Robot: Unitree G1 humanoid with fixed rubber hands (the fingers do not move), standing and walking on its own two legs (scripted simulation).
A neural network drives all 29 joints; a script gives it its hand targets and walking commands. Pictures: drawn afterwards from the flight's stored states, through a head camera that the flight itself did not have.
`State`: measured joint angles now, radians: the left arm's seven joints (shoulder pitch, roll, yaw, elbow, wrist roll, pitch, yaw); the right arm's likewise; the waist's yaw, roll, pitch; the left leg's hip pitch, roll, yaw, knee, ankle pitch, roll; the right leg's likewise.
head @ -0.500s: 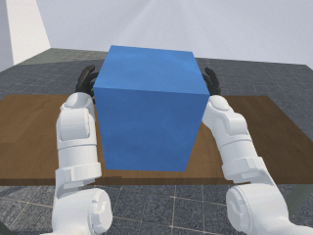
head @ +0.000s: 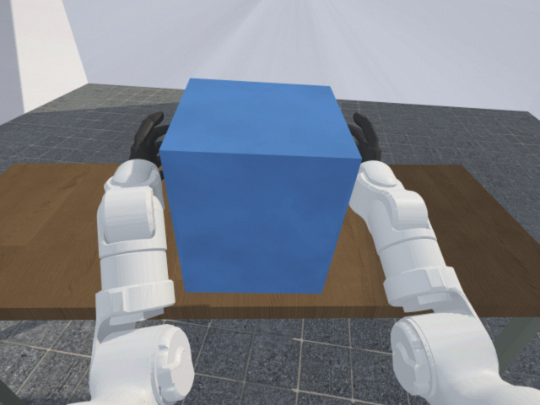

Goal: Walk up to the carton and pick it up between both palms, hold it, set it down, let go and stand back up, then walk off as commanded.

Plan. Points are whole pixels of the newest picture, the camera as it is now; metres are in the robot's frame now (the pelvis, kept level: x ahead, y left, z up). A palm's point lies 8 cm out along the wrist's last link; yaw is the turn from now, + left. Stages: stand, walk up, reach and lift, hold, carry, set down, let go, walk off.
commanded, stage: hold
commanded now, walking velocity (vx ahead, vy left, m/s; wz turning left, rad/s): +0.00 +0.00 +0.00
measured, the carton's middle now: (257, 189) +0.39 -0.01 +0.20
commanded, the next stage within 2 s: none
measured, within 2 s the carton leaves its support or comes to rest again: neither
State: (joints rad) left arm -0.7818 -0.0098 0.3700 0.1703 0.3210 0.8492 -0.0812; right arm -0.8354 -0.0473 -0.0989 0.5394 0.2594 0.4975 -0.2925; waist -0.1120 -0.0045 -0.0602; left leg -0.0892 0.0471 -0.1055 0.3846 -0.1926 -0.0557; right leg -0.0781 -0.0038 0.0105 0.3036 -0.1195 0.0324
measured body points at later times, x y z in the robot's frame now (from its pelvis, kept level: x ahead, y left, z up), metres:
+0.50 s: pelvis +0.00 +0.00 +0.00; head -0.07 +0.01 +0.44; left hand +0.38 +0.14 +0.26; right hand +0.38 -0.16 +0.24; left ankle +0.02 +0.16 -0.75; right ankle +0.04 -0.14 -0.75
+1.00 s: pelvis +0.00 +0.00 +0.00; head -0.07 +0.02 +0.44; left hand +0.38 +0.14 +0.26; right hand +0.38 -0.16 +0.25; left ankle +0.02 +0.16 -0.75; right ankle +0.04 -0.14 -0.75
